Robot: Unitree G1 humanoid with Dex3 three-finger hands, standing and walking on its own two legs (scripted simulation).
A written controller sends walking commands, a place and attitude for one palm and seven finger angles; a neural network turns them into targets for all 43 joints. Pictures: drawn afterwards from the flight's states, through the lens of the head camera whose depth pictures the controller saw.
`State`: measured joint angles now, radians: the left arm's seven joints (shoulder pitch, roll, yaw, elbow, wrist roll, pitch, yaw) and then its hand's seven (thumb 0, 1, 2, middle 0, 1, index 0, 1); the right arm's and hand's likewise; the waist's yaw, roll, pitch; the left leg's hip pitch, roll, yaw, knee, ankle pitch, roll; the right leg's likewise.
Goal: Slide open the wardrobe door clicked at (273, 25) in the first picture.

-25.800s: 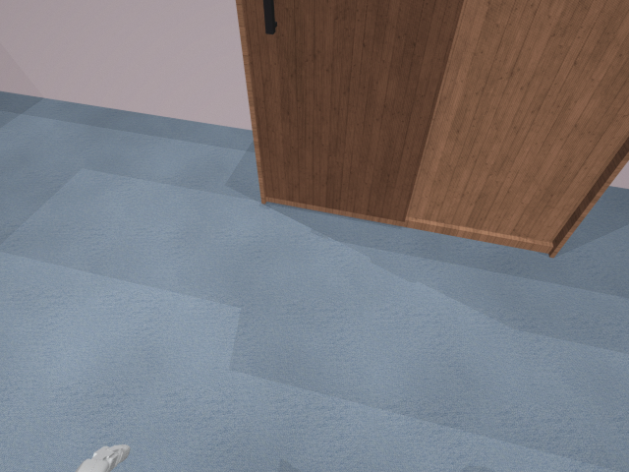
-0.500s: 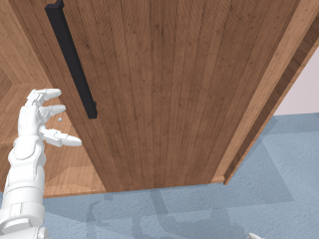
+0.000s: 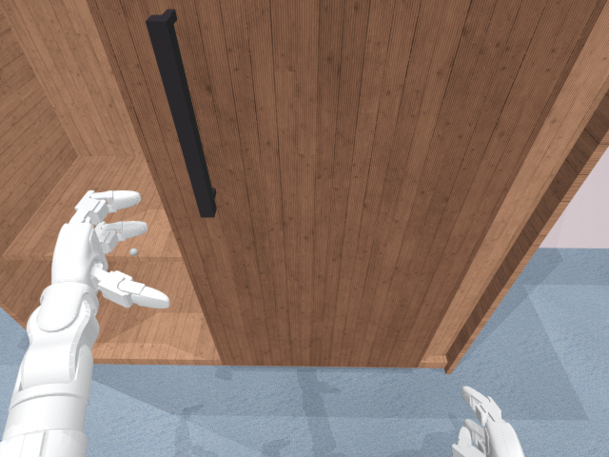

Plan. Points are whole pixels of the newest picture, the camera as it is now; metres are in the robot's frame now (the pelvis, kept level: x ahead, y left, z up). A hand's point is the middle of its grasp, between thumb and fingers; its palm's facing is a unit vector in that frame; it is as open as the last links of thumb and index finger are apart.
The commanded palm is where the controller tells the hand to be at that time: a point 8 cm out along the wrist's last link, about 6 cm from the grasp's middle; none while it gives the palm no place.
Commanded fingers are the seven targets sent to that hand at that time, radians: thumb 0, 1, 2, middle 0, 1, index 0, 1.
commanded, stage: draw the hand back to the body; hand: left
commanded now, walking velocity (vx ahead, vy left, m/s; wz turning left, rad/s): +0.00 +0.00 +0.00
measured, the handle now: (192, 128) +0.51 +0.23 +0.19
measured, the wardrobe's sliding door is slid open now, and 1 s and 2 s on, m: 0.51 0.51 0.51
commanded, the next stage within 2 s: step back with the hand held close in 1.64 s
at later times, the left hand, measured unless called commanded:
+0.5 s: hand (100, 286) +0.25 +0.26 +0.14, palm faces +0.15 -0.99 -0.01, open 14.7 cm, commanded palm +0.23 +0.30 +0.15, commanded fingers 0.00 -0.44 0.25 -0.25 -1.09 -0.25 -1.09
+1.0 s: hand (65, 289) +0.23 +0.28 +0.16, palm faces +0.46 -0.83 -0.32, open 11.4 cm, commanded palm +0.18 +0.31 +0.17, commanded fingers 0.00 0.47 0.69 -0.22 -0.56 -0.22 -0.56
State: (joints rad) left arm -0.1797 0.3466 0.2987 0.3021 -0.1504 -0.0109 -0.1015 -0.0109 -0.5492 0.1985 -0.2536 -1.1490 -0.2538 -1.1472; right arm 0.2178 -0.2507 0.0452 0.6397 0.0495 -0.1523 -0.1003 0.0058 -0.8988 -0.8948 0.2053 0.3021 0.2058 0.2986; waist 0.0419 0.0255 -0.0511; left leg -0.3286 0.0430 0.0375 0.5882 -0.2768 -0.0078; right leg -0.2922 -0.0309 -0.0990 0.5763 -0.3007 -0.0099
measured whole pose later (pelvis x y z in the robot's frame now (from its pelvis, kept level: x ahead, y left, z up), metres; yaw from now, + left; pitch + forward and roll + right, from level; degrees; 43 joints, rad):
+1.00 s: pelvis +0.02 +0.01 +0.01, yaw -1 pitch -5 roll +0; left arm 0.31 0.33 0.31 -0.24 -0.07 -0.08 0.10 0.00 0.12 0.52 -0.23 -0.76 -0.23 -0.75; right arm 0.21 -0.24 0.03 0.69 -0.01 -0.16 -0.09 0.01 -0.90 -0.89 0.21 0.30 0.21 0.30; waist 0.08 0.05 0.01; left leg -0.11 0.02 0.06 0.42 -0.24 0.01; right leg -0.08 -0.04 -0.08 0.41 -0.25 0.01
